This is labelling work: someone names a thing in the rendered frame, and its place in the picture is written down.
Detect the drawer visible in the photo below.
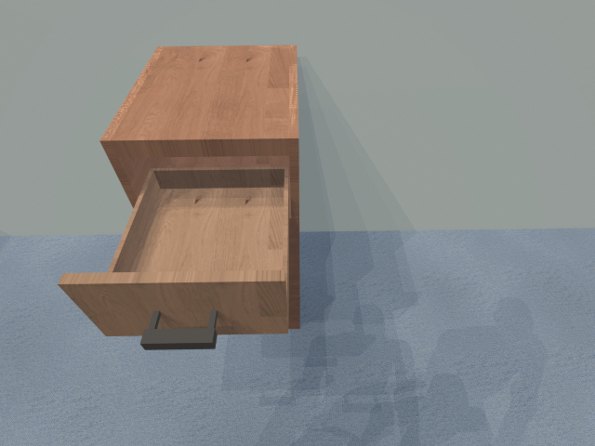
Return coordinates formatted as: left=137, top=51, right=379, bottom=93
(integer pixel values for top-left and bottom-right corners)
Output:
left=58, top=166, right=289, bottom=336

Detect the handle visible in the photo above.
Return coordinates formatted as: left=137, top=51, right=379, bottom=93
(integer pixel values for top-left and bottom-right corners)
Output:
left=140, top=309, right=218, bottom=350

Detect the cabinet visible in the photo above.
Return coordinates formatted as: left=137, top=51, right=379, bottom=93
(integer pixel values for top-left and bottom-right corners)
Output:
left=100, top=45, right=300, bottom=329

